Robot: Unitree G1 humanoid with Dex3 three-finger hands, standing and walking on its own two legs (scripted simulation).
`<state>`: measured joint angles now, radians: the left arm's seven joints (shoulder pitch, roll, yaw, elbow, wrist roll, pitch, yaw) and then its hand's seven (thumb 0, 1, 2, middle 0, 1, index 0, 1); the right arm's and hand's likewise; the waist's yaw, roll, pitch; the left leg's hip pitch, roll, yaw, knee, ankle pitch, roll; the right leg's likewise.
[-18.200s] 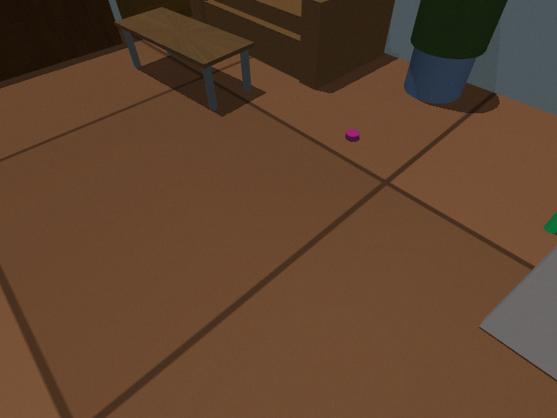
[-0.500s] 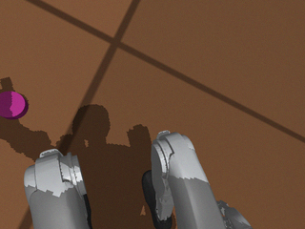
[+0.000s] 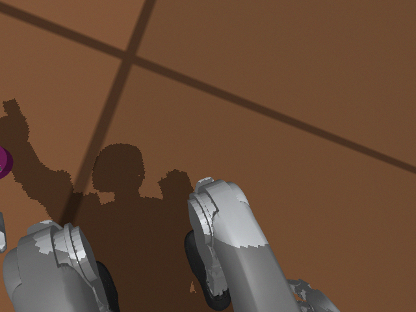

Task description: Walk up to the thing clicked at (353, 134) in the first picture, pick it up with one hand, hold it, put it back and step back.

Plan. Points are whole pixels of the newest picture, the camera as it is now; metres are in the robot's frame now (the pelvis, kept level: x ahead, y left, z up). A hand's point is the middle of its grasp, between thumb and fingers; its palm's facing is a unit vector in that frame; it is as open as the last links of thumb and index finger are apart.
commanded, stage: approach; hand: left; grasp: from above
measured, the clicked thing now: out of the picture +0.46 +0.35 -0.30
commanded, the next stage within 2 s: close in in 0.10 s
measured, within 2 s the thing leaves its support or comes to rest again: neither
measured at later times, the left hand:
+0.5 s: hand out of the picture +0.44 +0.34 -0.20, palm faces -0.45 -0.14 -0.88, open 13.9 cm
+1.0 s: hand out of the picture +0.45 +0.33 -0.25, palm faces -0.44 -0.16 -0.89, open 14.1 cm
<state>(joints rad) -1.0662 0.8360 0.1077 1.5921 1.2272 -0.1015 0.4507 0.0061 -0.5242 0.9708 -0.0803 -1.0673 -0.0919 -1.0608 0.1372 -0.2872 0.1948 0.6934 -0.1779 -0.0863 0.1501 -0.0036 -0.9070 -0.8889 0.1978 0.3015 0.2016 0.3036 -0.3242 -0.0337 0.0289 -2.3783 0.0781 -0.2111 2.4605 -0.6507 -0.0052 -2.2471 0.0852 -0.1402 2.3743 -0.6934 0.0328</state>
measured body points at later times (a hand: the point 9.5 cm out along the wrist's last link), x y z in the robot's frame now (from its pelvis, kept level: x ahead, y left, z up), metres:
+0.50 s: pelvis +0.00 +0.00 +0.00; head +0.25 +0.12 +0.36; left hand +0.46 +0.34 -0.15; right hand +0.09 -0.26 -0.08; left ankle +0.08 +0.14 -0.28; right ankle +0.10 -0.11 -0.28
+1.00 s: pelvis +0.01 +0.01 -0.01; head +0.28 +0.12 +0.32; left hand +0.47 +0.34 -0.20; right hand +0.06 -0.24 -0.09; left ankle +0.08 +0.14 -0.28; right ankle +0.10 -0.11 -0.28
